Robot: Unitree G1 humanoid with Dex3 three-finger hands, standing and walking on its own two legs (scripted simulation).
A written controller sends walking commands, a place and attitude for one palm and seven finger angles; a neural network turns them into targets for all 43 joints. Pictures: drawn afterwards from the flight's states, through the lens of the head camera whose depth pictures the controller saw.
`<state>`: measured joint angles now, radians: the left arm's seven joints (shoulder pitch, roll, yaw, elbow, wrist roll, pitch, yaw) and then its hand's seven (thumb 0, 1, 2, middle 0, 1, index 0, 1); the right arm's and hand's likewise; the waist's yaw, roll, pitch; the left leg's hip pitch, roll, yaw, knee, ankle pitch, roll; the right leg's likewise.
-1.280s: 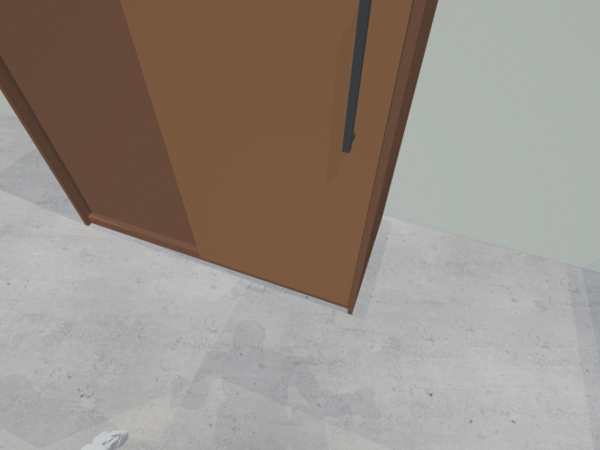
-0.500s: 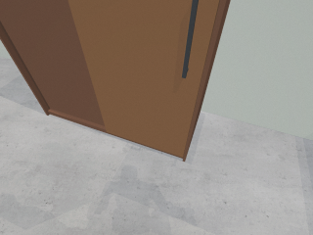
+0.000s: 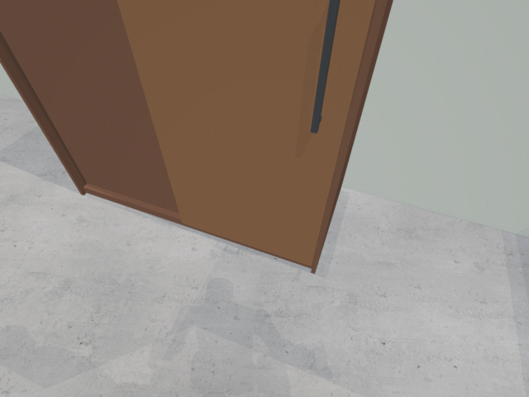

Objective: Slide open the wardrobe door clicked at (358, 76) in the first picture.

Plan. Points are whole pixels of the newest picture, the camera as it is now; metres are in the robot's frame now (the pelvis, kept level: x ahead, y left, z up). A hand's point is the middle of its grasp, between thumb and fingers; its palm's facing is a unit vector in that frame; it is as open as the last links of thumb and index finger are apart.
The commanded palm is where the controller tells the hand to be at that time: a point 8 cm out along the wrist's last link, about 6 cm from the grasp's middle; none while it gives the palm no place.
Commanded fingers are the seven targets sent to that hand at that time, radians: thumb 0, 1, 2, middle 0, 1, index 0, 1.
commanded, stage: look at it before walking up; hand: right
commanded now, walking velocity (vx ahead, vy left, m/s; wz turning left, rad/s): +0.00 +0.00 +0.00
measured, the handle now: (326, 63) +0.75 -0.09 +0.16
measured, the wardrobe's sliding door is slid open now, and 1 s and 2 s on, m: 0.00 0.00 0.00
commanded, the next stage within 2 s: turn to face it in 0.16 s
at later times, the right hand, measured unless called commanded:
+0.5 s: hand out of the picture +0.07 -0.24 -0.16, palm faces +0.03 +0.95 -0.32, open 7.4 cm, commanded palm none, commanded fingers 0.00 -0.90 -0.90 0.20 0.30 0.20 0.30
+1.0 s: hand out of the picture +0.02 -0.22 -0.17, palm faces +0.20 +0.95 -0.25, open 7.4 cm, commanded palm none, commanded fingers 0.00 -0.90 -0.90 0.20 0.30 0.20 0.30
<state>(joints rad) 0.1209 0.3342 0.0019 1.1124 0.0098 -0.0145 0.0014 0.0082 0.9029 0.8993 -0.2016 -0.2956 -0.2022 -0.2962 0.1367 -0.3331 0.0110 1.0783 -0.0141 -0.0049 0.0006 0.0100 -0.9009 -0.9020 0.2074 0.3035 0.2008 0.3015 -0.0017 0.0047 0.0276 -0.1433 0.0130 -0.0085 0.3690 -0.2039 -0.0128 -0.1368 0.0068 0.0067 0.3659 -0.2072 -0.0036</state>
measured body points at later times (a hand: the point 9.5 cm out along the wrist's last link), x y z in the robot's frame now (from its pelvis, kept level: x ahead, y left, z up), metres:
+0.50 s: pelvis +0.00 +0.00 +0.00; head +0.01 +0.00 +0.45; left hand +0.08 +0.28 -0.14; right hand +0.07 -0.29 -0.14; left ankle +0.00 +0.13 -0.75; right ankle -0.01 -0.12 -0.75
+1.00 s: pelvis -0.03 +0.00 -0.01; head +0.00 -0.01 +0.44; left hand +0.03 +0.24 -0.16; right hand +0.01 -0.27 -0.15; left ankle -0.03 +0.14 -0.72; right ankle -0.01 -0.11 -0.75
